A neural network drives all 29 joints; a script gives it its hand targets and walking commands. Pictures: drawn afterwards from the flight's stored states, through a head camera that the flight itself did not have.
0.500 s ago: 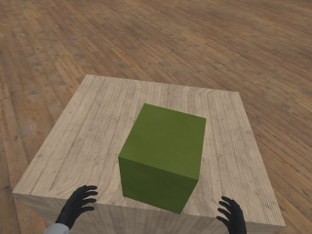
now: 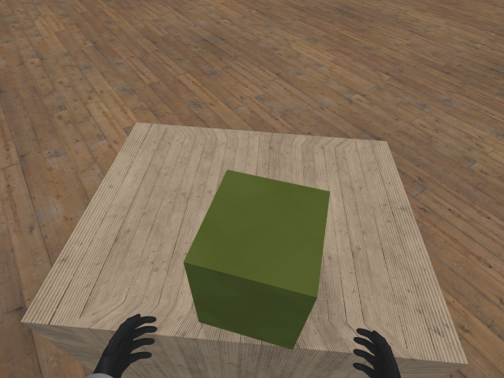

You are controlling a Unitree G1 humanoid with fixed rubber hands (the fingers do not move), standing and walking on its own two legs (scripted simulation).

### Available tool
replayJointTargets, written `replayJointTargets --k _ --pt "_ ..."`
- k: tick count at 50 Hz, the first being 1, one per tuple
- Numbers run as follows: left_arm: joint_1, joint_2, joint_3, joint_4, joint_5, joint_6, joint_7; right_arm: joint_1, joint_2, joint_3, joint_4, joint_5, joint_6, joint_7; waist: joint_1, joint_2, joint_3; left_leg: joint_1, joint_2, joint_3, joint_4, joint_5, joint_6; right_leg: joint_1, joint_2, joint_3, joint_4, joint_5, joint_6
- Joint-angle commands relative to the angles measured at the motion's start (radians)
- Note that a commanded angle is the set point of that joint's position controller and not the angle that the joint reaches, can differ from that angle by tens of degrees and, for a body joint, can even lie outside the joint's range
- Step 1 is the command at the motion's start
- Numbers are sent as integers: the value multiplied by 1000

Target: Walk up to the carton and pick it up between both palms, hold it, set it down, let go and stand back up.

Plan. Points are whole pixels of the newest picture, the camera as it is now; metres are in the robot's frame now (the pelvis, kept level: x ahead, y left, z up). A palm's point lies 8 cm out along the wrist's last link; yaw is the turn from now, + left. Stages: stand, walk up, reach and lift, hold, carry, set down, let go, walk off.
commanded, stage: set down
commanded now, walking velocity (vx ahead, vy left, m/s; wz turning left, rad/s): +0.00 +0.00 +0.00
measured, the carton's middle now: (260, 260) +0.35 +0.01 -0.06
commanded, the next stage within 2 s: let go in 0.52 s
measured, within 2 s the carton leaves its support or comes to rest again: neither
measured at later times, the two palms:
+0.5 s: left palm (117, 373) +0.15 +0.23 -0.08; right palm out of the picture +0.15 -0.21 -0.07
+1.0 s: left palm (125, 377) +0.15 +0.22 -0.09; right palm out of the picture +0.14 -0.23 -0.08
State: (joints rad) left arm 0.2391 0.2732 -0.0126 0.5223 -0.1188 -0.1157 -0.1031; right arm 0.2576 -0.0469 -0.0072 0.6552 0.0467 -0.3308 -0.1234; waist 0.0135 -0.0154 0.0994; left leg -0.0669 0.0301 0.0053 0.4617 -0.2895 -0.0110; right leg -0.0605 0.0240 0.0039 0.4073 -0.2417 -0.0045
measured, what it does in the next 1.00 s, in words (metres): stands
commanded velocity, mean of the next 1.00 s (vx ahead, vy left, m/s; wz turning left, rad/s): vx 0.00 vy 0.00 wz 0.00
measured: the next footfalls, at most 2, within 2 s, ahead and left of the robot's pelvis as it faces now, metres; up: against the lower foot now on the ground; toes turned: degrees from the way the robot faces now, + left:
none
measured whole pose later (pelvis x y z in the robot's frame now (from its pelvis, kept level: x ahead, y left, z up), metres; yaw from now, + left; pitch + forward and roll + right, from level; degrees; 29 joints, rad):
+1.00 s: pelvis +0.00 -0.02 +0.00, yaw +0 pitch -5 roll +0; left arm 0.19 0.22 0.02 0.59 0.01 0.06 -0.01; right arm 0.19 -0.14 -0.03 0.76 -0.02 -0.19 -0.03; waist 0.01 -0.03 0.07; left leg -0.06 0.04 0.01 0.41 -0.26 -0.03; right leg -0.08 0.03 0.00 0.41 -0.23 -0.02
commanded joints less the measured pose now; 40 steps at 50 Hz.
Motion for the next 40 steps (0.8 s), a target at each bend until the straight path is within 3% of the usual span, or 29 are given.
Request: replayJointTargets --k 1,2,3,5,6,11,12,13,15,16,17,19,20,21,23,25,28,29,30,33,35,36,37,38,40 --pt "-75 121 47 -144 -4 -32 9 -74 -84 -19 -158 -6 -42 8 -6 57 -63 -2 -13 22 -85 265 -42 -46 -10 -3 -99 124 -22" --pt "-93 151 57 -206 -21 -37 10 -94 -77 -22 -211 -3 -42 0 2 40 -111 1 -18 30 -81 281 -42 -38 -12 0 -102 150 -13" --pt "-75 119 46 -132 -2 -31 9 -73 -82 -16 -129 -4 -41 6 -13 72 -94 21 -13 15 -72 316 -47 -51 -9 -3 -98 172 -21" --pt "-52 129 81 -131 18 -30 11 -55 -87 -11 -132 5 -46 9 5 62 -103 38 -22 20 -72 339 -43 -46 -13 -4 -99 205 -15" --pt "-50 133 68 -135 9 -28 1 -32 -55 12 -148 9 -54 -2 -12 70 -75 36 -30 22 -60 350 -40 -45 -31 19 -99 258 -5" --pt "-57 111 87 -172 49 -8 20 -63 -110 0 -88 10 -50 21 5 111 -97 57 -18 19 -75 377 -54 -47 -5 -11 -100 211 -19" --pt "-47 119 79 -169 31 0 14 -52 -98 -7 -126 7 -52 14 -12 71 -108 62 -21 22 -66 390 -46 -33 -12 -5 -104 256 -13" --pt "-46 111 87 -151 49 14 20 -70 -129 -17 -94 -3 -43 21 -9 92 -93 82 -21 21 -75 376 -49 -49 -5 -19 -105 228 -21" --pt "-46 146 97 -193 30 1 14 -45 -95 -16 -139 5 -49 3 -11 78 -106 56 -35 32 -64 387 -51 -22 -18 0 -102 277 -4" --pt "-56 103 93 -153 57 21 22 -71 -118 -19 -71 4 -38 24 -4 96 -99 76 -27 24 -73 403 -51 -44 -6 -14 -98 273 -10" --pt "-38 103 86 -134 71 32 27 -67 -138 -12 -76 6 -39 32 2 102 -103 78 -25 24 -78 414 -54 -43 -3 -16 -96 275 -18" --pt "-36 96 91 -115 65 26 21 -53 -122 -13 -56 -3 -33 26 -18 68 -88 90 -30 25 -65 442 -45 -32 -9 -4 -107 320 -13" --pt "-71 83 78 -156 64 49 30 -102 -156 -40 -54 -16 -27 37 -13 90 -81 81 -19 21 -84 409 -58 -49 6 -25 -110 233 -23" --pt "-70 99 76 -119 57 29 25 -77 -111 -29 -60 -8 -29 29 -24 61 -80 61 -24 24 -84 358 -44 -34 -7 -7 -120 195 -14" --pt "-68 80 78 -171 79 56 46 -104 -151 -36 -55 -4 -25 49 4 107 -104 85 -15 22 -94 411 -55 -38 7 -25 -108 218 -24" --pt "-65 91 75 -149 58 56 36 -83 -128 -22 -67 -15 -13 44 -11 52 -84 50 -28 35 -90 391 -42 -24 -7 -8 -109 256 -9" --pt "-85 108 87 -148 68 77 44 -103 -133 -25 -103 -13 -6 45 -15 54 -106 53 -33 41 -88 350 -31 -16 -18 -4 -114 267 -5" --pt "-77 79 87 -144 89 86 56 -107 -163 -38 -47 -17 7 60 1 80 -97 63 -25 41 -102 381 -41 -21 -2 -19 -102 250 -13" --pt "-76 74 84 -137 93 93 51 -93 -159 -35 -41 -27 6 55 -5 50 -92 70 -29 41 -97 393 -43 -20 -3 -18 -107 286 -6" --pt "-101 96 89 -118 80 91 43 -91 -129 -19 -66 -26 14 49 -16 29 -78 49 -36 53 -91 337 -30 -19 -21 0 -121 253 1" --pt "-100 68 85 -76 109 115 56 -130 -167 -25 -28 -22 28 70 -8 61 -73 68 -28 48 -101 332 -30 -47 -10 -18 -114 249 -8" --pt "-89 75 85 -135 113 121 60 -110 -164 -25 -40 -20 26 68 -5 62 -108 66 -29 47 -100 336 -35 -17 -9 -17 -111 265 -11" --pt "-119 89 98 -146 93 113 58 -122 -149 -30 -77 -21 27 60 -7 50 -116 67 -38 59 -90 343 -32 -13 -17 -10 -116 279 0" --pt "-87 58 81 -109 111 124 67 -130 -181 -45 -35 -27 29 75 -6 65 -100 73 -25 51 -105 370 -39 -23 -3 -23 -107 274 -7" --pt "-105 53 75 -126 118 139 74 -136 -188 -55 -31 -34 35 85 -3 67 -77 66 -14 47 -112 342 -39 -36 4 -26 -116 194 -17"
